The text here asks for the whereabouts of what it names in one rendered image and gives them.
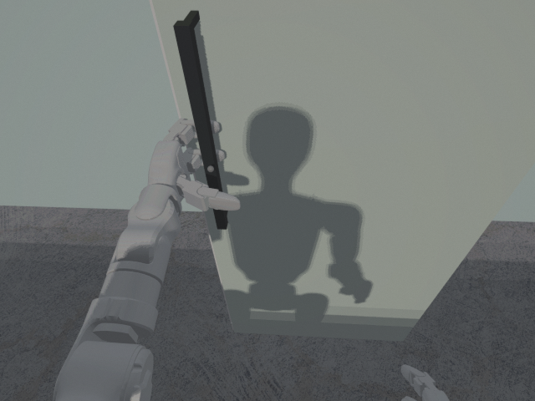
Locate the handle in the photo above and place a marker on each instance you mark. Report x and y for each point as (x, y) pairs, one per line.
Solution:
(186, 42)

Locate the left robot hand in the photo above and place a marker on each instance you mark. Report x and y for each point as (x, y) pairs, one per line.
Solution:
(168, 164)

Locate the fridge door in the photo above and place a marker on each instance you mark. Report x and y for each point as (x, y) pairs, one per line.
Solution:
(370, 144)

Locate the robot left upper arm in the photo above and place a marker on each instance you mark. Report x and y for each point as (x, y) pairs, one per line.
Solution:
(101, 371)

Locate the left robot forearm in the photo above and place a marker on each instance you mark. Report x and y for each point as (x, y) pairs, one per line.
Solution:
(125, 309)

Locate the right robot hand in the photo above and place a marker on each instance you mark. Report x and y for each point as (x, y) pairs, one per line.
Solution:
(423, 384)

